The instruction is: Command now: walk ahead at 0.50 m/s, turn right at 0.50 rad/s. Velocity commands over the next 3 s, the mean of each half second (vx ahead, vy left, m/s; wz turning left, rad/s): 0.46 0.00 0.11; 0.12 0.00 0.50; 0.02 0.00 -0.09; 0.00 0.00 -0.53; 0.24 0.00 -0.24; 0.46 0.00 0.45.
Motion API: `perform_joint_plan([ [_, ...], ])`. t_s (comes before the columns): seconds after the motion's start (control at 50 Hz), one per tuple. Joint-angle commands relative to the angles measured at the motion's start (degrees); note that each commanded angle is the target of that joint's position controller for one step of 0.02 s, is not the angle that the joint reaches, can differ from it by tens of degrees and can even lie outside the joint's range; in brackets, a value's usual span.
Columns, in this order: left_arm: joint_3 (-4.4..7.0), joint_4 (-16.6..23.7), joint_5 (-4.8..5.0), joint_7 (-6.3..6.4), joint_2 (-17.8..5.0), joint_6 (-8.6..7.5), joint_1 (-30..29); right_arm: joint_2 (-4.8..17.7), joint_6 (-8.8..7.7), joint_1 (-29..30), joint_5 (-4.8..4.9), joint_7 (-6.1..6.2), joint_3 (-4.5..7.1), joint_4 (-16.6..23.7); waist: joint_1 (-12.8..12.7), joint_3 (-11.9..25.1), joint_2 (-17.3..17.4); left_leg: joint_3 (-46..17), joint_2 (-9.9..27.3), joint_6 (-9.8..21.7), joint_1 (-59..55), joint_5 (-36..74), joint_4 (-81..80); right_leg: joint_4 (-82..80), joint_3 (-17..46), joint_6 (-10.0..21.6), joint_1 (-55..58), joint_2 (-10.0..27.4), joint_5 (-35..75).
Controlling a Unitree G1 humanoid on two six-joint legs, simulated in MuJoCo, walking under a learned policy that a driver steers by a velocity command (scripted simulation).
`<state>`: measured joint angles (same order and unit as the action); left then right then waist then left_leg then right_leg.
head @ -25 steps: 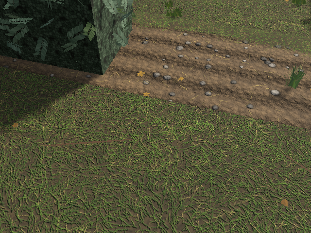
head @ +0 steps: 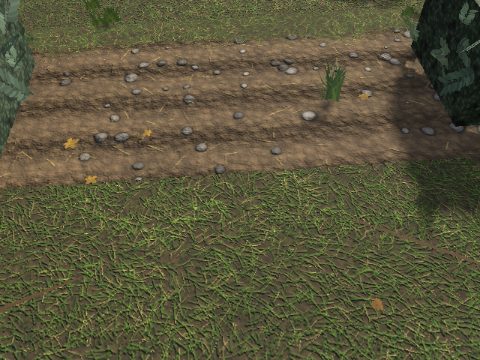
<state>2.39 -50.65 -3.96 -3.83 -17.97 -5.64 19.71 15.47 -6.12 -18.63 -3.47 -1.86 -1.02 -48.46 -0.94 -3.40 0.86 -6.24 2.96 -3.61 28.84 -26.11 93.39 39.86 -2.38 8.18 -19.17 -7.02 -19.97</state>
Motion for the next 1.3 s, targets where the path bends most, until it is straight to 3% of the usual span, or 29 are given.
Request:
perform_joint_plan([
  [0.02,-1.27,3.79,0.68,-2.38,-2.70,-0.83,1.08,7.70,-1.53,5.27,0.09,1.97,1.98,6.17,1.36,0.25,0.71,-4.13,4.96,-0.86,23.11,14.53,-19.11,-19.05,37.40,15.40,7.16,26.58,29.32],
  [0.12,-1.15,-0.53,0.84,-1.19,-2.99,-1.14,6.32,-0.43,2.14,13.84,-0.87,-0.17,-1.29,5.31,-1.46,1.84,1.87,2.09,6.28,1.01,16.20,22.42,-48.35,-21.77,24.17,12.65,8.97,20.27,36.66],
  [0.32,-1.72,-6.13,-1.95,-0.19,-1.98,-0.63,13.34,4.59,1.77,29.14,0.89,-2.22,2.66,9.45,-1.63,-1.57,-5.23,9.22,-5.18,7.02,3.48,29.29,-54.18,-25.79,5.66,-1.72,17.88,15.92,45.44],
  [0.36,-0.55,-6.37,-1.76,-0.51,-5.30,-0.71,11.89,6.74,1.41,25.88,1.55,-1.46,3.90,8.93,0.94,-0.47,-7.99,12.19,-7.76,8.54,-2.04,18.65,-54.64,-19.79,3.72,-2.99,22.68,18.00,69.15],
  [0.4,1.45,-3.85,-1.30,-0.58,-10.44,-0.22,4.54,9.05,0.08,4.09,2.97,-0.91,5.46,1.48,9.32,4.98,-4.74,10.60,-9.74,11.61,-26.74,26.86,-58.58,1.64,1.87,-8.86,11.26,17.17,84.23],
  [0.42,0.89,-1.51,-1.50,-0.47,-8.76,-0.29,2.03,9.51,-0.03,-12.11,2.22,-0.19,5.87,-3.67,14.52,17.87,4.95,-0.39,-2.88,20.31,-50.40,47.62,-56.22,30.21,2.45,-14.30,-2.22,12.06,55.03],
  [0.44,-2.87,-1.88,-1.96,-2.24,4.29,-0.34,12.64,10.63,-0.98,-16.57,0.07,-0.72,5.30,-5.21,7.28,33.23,10.69,-25.10,15.51,36.50,-74.20,78.87,-57.29,49.32,6.24,-18.89,-21.98,2.66,-19.82],
  [0.46,-2.27,3.86,0.80,-2.59,0.43,-0.69,-0.13,10.97,-2.50,-18.44,-1.67,-0.61,6.76,-5.58,12.46,17.17,-2.48,-28.91,15.97,30.12,-62.45,62.53,-65.05,48.75,13.31,-16.67,-34.23,4.40,-15.35],
  [0.48,-1.61,5.91,1.50,-0.78,-2.88,-0.12,-6.06,9.85,-3.22,-6.89,-0.37,-0.53,6.94,-3.17,9.53,5.86,-3.83,-22.03,15.12,27.91,-47.72,57.35,-68.20,44.35,12.02,-15.24,-35.20,8.41,-13.26],
  [0.54,-1.99,5.88,-2.21,3.04,-2.43,1.51,-1.84,3.64,-2.79,12.40,1.48,-2.14,3.73,1.80,-4.07,2.90,0.50,-13.28,8.64,26.18,-9.91,58.36,-78.74,26.05,9.38,-10.65,-7.74,14.07,-8.63],
  [0.62,-2.26,9.06,-0.46,2.80,-0.68,2.79,-6.14,13.64,-3.31,8.41,0.29,-3.22,7.06,4.46,-2.81,3.95,0.71,-6.14,0.17,19.16,-0.94,51.45,-78.92,14.79,1.83,-12.10,1.76,9.71,8.55],
  [0.68,-1.95,11.41,-0.49,1.51,-1.47,2.78,-4.20,8.93,-2.88,5.37,-1.40,-1.11,5.87,6.54,-3.05,5.21,3.02,-5.40,-1.83,16.32,3.53,53.08,-69.18,23.26,1.69,-11.48,4.64,8.15,17.50],
  [0.74,-0.63,14.27,-0.18,3.01,-4.44,2.14,-2.60,9.86,-2.98,5.38,-1.33,-0.53,6.41,9.41,-3.23,6.46,2.82,-11.51,0.31,16.73,-5.75,63.01,-58.58,20.75,2.60,-13.06,2.28,6.12,6.32],
  [0.8,1.35,9.36,1.44,6.13,-6.20,1.75,18.59,12.00,-3.76,16.63,0.07,-1.97,7.18,16.03,-11.97,6.79,-0.93,-15.14,-0.55,14.59,0.29,71.62,-36.81,4.17,2.05,-11.78,18.10,3.31,8.27],
  [0.82,1.93,8.60,4.07,7.11,-7.25,0.85,19.85,6.84,-3.83,10.31,2.87,-3.14,5.53,14.44,-10.98,6.91,-6.46,-11.36,-5.94,10.14,5.17,43.72,-23.62,-12.90,7.11,-3.26,24.60,9.43,28.11],
  [0.84,1.26,13.28,3.91,5.70,-9.45,0.43,4.61,-2.97,-3.02,-2.62,3.22,-4.16,2.81,13.13,3.03,13.01,-12.72,-1.90,-13.11,3.61,19.46,-14.91,-11.15,-7.77,28.46,19.22,33.29,31.21,81.24],
  [0.86,1.68,16.09,0.16,3.80,-7.80,-0.52,-2.91,4.37,-1.64,-3.19,2.81,-3.51,4.72,12.91,1.09,6.20,1.61,-1.86,-7.56,0.48,23.74,-17.99,-1.97,-9.61,30.48,21.91,21.41,37.58,89.15],
  [0.92,-0.61,16.46,3.31,4.67,-1.13,-0.81,-10.38,4.91,0.85,9.52,-1.59,-0.23,3.53,16.85,0.22,7.90,-2.10,-0.95,-0.85,-4.99,22.10,-7.40,-9.86,-10.79,20.14,9.94,11.60,25.88,60.52],
  [0.94,-0.31,17.38,3.19,5.71,-2.90,-0.17,-12.18,3.30,0.81,9.68,-2.64,-0.73,2.25,17.38,1.09,9.04,-4.72,1.82,-1.52,-5.40,16.05,-1.33,-9.93,-11.57,15.40,7.59,6.64,21.24,57.22],
  [1.0,-0.28,17.04,0.07,6.52,-5.99,-0.08,-11.74,4.04,1.20,5.67,-0.65,-3.31,1.24,15.75,2.20,7.99,-1.36,2.24,-0.35,-4.07,7.48,15.31,-14.67,-9.95,7.80,3.64,-1.28,16.97,54.34],
  [1.04,-1.87,14.85,1.91,4.49,-5.10,-0.75,-12.18,4.15,1.39,-0.21,0.02,-5.57,1.69,12.47,5.34,7.22,-2.47,4.56,0.92,-4.66,-3.89,16.98,-28.07,-6.09,2.58,-2.80,-5.96,12.97,51.22],
  [1.1,-0.27,14.53,2.33,1.40,-10.84,-0.53,-15.12,7.79,0.42,-10.78,1.53,-5.45,4.37,6.32,9.38,4.32,-3.27,12.80,-6.35,-3.62,-24.97,27.43,-50.03,3.05,0.59,-6.66,-11.29,11.44,50.90],
  [1.12,0.89,15.55,2.02,0.57,-10.35,-0.21,-12.29,11.95,-0.20,-11.98,2.25,-3.16,5.60,6.10,7.30,8.02,0.54,10.11,-5.36,2.23,-30.63,46.90,-58.32,11.55,-0.52,-8.47,-9.16,9.19,43.53],
  [1.14,-1.10,12.48,0.73,-0.73,-2.24,-0.39,3.66,13.56,0.17,0.48,5.14,-2.47,5.39,12.14,-2.24,20.17,9.66,-8.56,10.97,21.54,-40.34,76.89,-56.65,23.99,2.89,-14.08,-11.79,8.75,3.92],
  [1.16,-0.59,14.18,2.39,-0.23,-3.28,-0.63,-2.16,11.18,0.08,2.12,2.27,-1.94,4.80,13.13,2.22,18.19,7.04,-14.41,15.73,26.16,-35.99,84.64,-58.10,34.00,3.89,-16.34,-18.57,6.64,-25.17],
  [1.18,-1.07,16.56,2.46,0.40,-1.77,-0.49,-6.40,8.74,-0.86,4.10,0.97,-0.75,4.15,12.60,2.53,14.84,1.48,-10.07,16.11,22.40,-28.86,76.17,-57.80,33.57,5.75,-16.55,-18.58,10.24,-27.23],
  [1.22,-1.42,15.33,0.78,0.97,0.34,1.02,-4.41,3.37,-1.05,11.69,2.92,-0.65,0.97,12.76,-2.58,10.32,2.05,-6.52,13.21,14.96,-10.67,54.60,-55.95,22.55,7.08,-17.75,-9.89,13.69,-13.76],
  [1.24,-2.44,11.85,0.01,-0.17,2.40,1.29,2.07,3.69,-0.27,13.64,1.38,-0.61,0.78,12.73,-4.19,7.52,2.32,-4.73,13.41,14.26,2.61,52.35,-56.71,26.11,7.61,-16.92,1.48,13.26,1.33],
  [1.3,-0.63,12.03,0.80,-1.54,0.49,0.75,8.98,8.70,1.11,19.59,2.36,-0.89,1.67,13.75,-9.64,6.83,0.77,7.13,5.74,7.76,8.82,36.30,-53.61,15.28,-1.96,-13.83,13.80,6.79,14.79],
])
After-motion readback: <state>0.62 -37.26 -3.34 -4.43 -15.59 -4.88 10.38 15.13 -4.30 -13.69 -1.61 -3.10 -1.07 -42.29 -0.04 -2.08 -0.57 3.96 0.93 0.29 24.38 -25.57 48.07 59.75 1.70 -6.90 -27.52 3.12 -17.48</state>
